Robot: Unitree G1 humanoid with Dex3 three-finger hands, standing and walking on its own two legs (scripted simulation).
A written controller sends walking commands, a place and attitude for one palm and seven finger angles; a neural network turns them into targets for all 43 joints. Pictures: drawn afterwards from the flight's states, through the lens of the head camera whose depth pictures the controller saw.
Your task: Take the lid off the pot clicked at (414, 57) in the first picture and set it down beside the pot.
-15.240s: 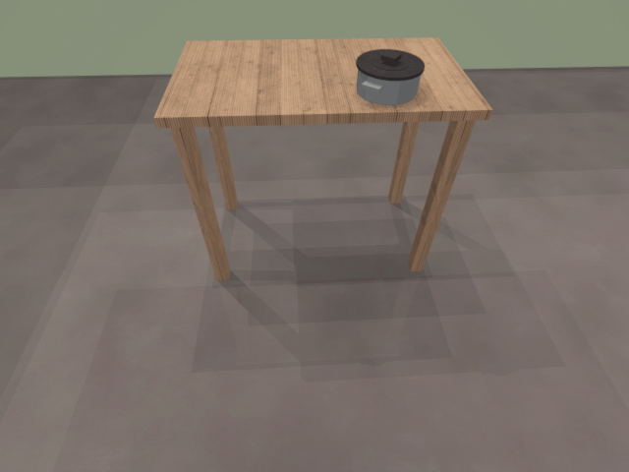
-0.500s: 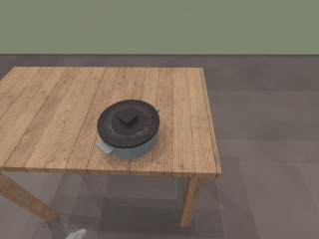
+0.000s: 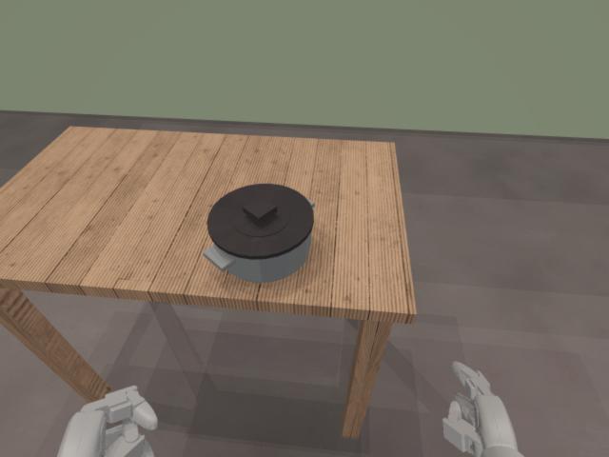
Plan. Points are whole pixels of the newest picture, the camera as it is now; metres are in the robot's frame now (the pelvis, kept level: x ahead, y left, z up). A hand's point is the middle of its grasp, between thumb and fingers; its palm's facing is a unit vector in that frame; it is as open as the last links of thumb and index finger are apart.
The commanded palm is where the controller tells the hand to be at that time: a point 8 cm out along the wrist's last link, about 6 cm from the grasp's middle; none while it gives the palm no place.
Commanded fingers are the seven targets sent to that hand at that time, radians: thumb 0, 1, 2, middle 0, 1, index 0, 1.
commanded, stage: raise the hand higher, near the body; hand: left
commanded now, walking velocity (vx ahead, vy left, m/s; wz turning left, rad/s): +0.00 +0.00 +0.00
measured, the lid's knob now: (260, 209) +0.48 +0.13 +0.06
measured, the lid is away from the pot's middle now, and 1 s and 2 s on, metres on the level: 0.00 0.00 0.00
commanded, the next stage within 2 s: reach forward and open the fingers in 0.88 s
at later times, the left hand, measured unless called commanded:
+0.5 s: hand (120, 399) +0.16 +0.24 +0.05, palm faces +0.21 -0.91 -0.35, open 3.1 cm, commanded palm +0.11 +0.28 +0.08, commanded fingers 0.00 0.90 0.90 -1.30 -1.50 -1.30 -1.50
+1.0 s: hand (99, 341) +0.20 +0.25 +0.11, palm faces +0.30 -0.87 -0.39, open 3.1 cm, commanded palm +0.15 +0.29 +0.14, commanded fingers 0.00 0.85 0.91 -1.27 -1.45 -1.27 -1.45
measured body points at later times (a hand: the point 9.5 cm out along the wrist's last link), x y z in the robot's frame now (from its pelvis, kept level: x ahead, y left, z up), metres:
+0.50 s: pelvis +0.02 +0.02 +0.00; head +0.00 +0.01 +0.45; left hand +0.15 +0.28 +0.07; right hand +0.20 -0.21 -0.07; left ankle +0.05 +0.12 -0.74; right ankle -0.04 -0.06 -0.74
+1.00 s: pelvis +0.02 +0.03 +0.00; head +0.01 +0.00 +0.45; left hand +0.18 +0.30 +0.13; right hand +0.21 -0.19 -0.08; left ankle +0.05 +0.12 -0.74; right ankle -0.04 -0.06 -0.74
